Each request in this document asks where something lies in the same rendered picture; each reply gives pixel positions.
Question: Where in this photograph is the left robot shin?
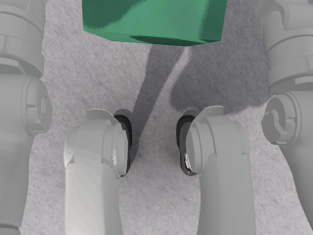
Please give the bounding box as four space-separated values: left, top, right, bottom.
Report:
64 109 123 168

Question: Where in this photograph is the left robot forearm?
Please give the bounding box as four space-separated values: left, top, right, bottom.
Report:
0 0 49 79

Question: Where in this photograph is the carton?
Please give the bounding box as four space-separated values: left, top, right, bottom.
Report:
81 0 228 47

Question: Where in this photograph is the robot right upper arm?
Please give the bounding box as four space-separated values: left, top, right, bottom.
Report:
261 91 313 231

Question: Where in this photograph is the right robot thigh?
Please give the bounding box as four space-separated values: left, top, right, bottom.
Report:
186 115 256 235

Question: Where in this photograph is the robot left upper arm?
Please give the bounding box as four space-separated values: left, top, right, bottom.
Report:
0 73 53 235

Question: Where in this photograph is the right robot forearm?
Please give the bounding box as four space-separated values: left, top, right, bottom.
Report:
254 0 313 95

